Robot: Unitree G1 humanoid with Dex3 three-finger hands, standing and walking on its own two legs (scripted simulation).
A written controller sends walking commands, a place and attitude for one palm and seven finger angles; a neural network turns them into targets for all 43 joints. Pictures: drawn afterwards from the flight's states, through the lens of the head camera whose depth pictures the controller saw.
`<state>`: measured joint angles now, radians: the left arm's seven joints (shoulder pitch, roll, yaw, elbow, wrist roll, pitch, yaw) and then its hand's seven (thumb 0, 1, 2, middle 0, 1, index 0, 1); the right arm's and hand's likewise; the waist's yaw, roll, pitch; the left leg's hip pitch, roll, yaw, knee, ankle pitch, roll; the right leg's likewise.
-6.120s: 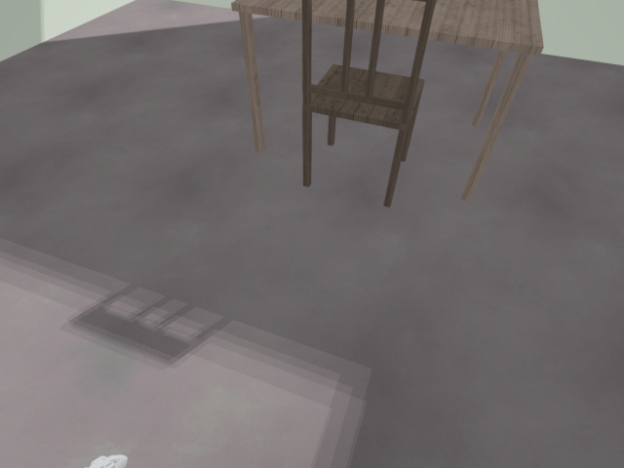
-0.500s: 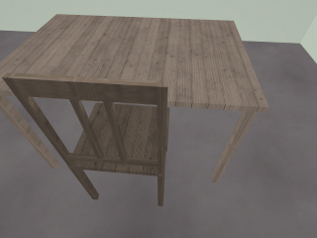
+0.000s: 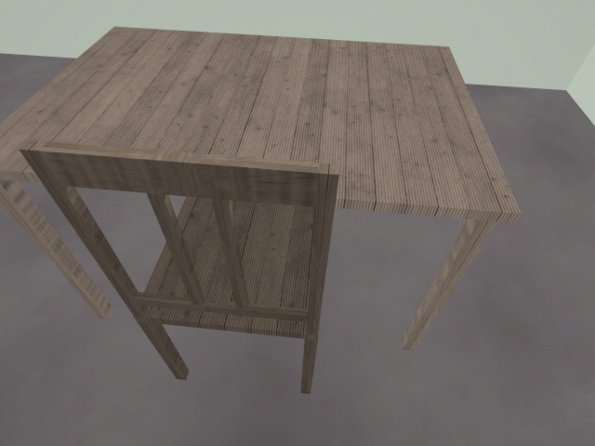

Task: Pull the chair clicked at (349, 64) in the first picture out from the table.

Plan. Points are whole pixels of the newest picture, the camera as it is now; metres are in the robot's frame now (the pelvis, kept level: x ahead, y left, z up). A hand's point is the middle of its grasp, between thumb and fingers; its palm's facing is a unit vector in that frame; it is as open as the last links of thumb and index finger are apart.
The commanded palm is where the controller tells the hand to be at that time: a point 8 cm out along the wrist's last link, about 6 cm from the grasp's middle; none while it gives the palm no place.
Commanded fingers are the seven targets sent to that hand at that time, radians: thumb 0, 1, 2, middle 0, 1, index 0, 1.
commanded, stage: come to a stop and stand still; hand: left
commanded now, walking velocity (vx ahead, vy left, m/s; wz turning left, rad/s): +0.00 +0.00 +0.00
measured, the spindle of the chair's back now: (181, 255) +0.44 +0.25 -0.07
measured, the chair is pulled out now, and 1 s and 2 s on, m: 0.00 0.00 0.00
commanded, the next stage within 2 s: look again from close up in 0.22 s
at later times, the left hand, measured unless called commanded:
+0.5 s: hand out of the picture -0.02 +0.18 -0.18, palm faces +0.00 -0.98 -0.19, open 7.4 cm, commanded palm none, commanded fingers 0.00 0.90 0.90 -0.20 -0.30 -0.20 -0.30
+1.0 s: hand out of the picture -0.02 +0.22 -0.18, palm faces -0.01 -0.98 -0.21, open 7.4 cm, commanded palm none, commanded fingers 0.00 0.90 0.90 -0.20 -0.30 -0.20 -0.30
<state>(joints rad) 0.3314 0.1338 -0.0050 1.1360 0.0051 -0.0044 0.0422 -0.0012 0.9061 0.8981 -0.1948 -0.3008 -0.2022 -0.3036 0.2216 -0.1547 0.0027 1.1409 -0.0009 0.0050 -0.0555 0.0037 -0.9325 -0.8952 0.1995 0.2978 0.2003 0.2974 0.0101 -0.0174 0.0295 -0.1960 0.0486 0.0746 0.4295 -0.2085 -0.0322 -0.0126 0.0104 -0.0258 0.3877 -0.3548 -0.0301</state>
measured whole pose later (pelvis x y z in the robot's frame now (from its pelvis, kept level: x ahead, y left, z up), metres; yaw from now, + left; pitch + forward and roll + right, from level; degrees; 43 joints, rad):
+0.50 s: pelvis -0.01 +0.02 -0.01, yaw +0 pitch -1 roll +0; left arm 0.33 0.13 -0.02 1.07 0.01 -0.03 0.05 0.00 0.90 0.90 -0.20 -0.30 -0.20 -0.30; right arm 0.28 -0.18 0.00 1.05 -0.01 -0.01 -0.02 0.00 -0.92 -0.90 0.20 0.30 0.20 0.30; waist -0.02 0.02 0.04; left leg -0.30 0.05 0.05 0.59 -0.27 -0.01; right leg -0.10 0.01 -0.02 0.51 -0.40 -0.01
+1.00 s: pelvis -0.01 +0.04 +0.00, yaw -1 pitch +0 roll +1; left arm 0.32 0.19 -0.02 1.06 0.02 -0.01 0.04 0.00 0.91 0.90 -0.19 -0.30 -0.20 -0.30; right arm 0.24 -0.17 0.01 1.08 0.00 -0.01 -0.02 0.00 -0.92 -0.90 0.20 0.30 0.20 0.30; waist 0.01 -0.02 0.04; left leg -0.26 0.00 0.08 0.49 -0.22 0.02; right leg -0.10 -0.04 0.00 0.47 -0.37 0.02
